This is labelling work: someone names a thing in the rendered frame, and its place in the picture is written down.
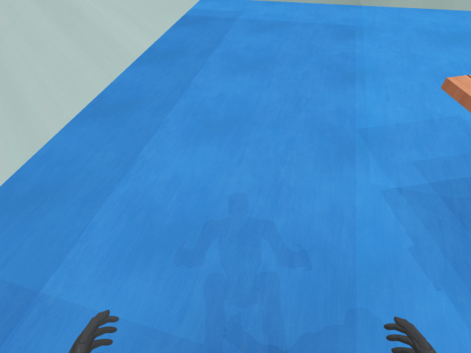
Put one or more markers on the table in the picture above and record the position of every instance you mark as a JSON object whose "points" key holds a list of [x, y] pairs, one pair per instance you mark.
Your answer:
{"points": [[459, 88]]}

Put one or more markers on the left robot hand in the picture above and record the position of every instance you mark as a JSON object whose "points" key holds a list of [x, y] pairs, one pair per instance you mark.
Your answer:
{"points": [[85, 342]]}

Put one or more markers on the right robot hand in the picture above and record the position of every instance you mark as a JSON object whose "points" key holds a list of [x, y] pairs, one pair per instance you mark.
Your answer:
{"points": [[414, 338]]}

